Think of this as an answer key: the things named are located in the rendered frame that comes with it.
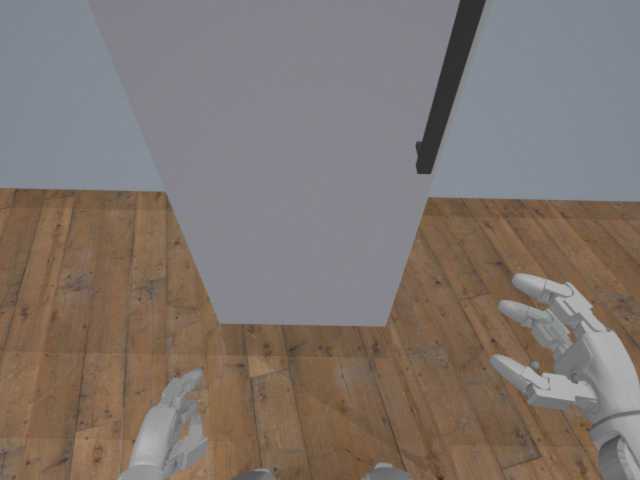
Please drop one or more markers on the right robot forearm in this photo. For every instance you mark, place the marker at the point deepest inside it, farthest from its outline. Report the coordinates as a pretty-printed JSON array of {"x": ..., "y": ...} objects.
[{"x": 617, "y": 438}]

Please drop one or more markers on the robot left hand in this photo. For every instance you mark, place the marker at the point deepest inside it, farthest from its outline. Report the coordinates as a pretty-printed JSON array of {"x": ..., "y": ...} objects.
[{"x": 163, "y": 425}]

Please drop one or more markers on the handle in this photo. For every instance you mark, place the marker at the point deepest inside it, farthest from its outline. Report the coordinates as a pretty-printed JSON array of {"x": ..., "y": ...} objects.
[{"x": 461, "y": 39}]

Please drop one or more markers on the robot right hand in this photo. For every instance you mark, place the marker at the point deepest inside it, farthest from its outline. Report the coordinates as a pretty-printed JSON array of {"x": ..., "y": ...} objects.
[{"x": 609, "y": 385}]

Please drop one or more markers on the fridge door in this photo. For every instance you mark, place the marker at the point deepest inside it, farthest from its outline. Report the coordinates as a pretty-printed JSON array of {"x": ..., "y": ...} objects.
[{"x": 284, "y": 133}]

